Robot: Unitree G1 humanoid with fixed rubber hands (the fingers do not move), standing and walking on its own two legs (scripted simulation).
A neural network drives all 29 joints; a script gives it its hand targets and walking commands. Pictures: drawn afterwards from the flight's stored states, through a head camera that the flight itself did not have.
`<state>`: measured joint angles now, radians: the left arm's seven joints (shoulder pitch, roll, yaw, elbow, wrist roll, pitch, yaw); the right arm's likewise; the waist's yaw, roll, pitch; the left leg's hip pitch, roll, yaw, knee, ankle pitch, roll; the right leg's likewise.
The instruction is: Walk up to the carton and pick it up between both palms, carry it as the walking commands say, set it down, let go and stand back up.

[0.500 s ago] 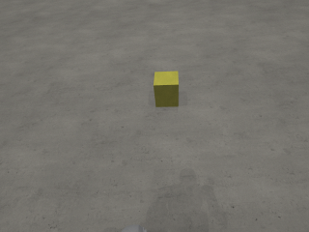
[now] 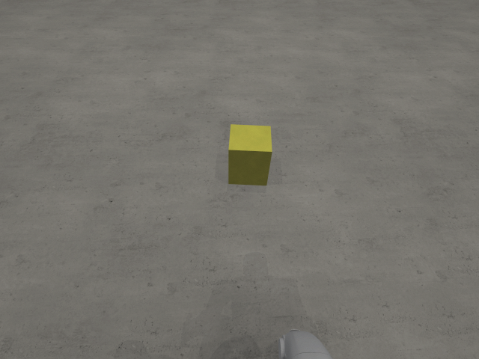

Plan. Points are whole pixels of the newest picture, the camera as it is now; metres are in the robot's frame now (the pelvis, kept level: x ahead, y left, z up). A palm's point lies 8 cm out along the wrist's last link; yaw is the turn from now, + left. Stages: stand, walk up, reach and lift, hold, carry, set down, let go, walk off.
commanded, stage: walk up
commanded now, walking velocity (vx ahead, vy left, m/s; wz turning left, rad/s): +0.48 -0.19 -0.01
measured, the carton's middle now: (249, 155) +1.18 -0.10 -0.63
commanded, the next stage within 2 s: none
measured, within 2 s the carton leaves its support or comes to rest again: neither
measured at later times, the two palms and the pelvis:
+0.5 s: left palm (175, 350) +0.17 +0.13 -0.12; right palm (390, 259) +0.33 -0.33 -0.11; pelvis +0.22 -0.08 +0.01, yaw -1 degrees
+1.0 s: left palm (168, 184) +0.56 +0.19 -0.13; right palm (361, 223) +0.42 -0.29 -0.12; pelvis +0.47 -0.06 +0.01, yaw -1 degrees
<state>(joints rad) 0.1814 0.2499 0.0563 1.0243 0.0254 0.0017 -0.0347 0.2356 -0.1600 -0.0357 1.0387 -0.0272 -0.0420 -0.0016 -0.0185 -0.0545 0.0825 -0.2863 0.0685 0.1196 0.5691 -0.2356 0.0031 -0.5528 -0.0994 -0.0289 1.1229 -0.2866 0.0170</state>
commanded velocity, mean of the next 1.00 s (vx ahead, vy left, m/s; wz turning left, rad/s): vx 0.48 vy -0.08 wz -0.02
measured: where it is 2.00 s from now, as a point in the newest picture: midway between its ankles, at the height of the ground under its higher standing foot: (259, 245)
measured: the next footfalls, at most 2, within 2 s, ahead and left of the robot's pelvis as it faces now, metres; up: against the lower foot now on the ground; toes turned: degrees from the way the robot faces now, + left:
right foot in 0.22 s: +0.23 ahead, -0.19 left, +0.00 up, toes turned -8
left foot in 0.68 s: +0.47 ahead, +0.06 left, +0.00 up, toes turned +8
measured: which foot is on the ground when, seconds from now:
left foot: down 0.00-0.20, up 0.22-0.66, down 0.68-1.00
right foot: up 0.00-0.20, down 0.22-0.68, up 0.70-1.00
